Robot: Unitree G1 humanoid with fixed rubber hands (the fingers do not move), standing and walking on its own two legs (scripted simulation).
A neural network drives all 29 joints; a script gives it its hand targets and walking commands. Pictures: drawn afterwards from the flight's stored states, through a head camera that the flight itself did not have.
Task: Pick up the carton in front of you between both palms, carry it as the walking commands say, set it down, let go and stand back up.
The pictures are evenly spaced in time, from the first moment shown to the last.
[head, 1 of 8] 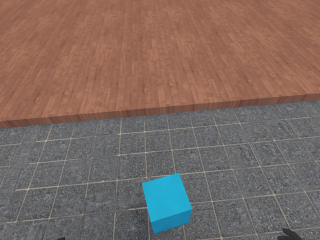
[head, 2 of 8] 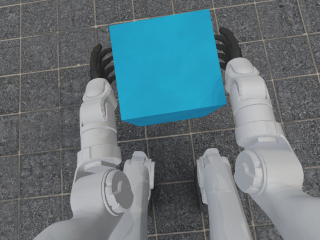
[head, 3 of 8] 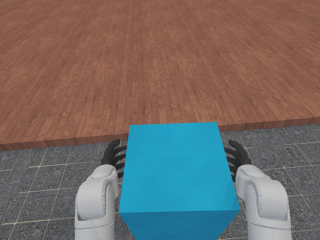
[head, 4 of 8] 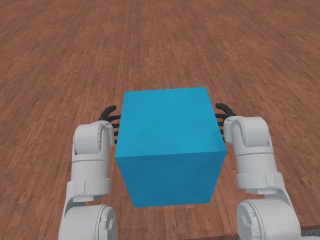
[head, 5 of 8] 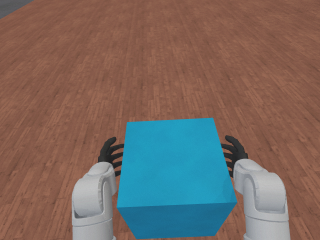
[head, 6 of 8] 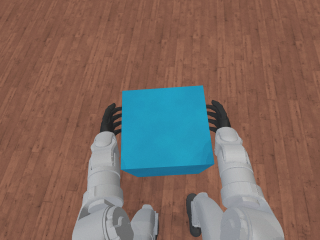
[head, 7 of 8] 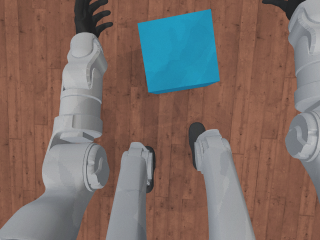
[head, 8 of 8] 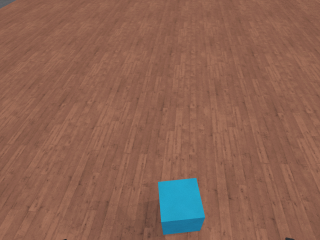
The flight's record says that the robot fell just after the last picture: no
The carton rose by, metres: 0.83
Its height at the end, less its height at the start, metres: +0.09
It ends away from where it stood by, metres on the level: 3.18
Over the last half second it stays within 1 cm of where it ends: yes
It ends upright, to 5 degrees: yes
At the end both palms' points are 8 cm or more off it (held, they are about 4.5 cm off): yes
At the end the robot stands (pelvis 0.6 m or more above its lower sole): yes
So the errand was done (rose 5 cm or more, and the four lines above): yes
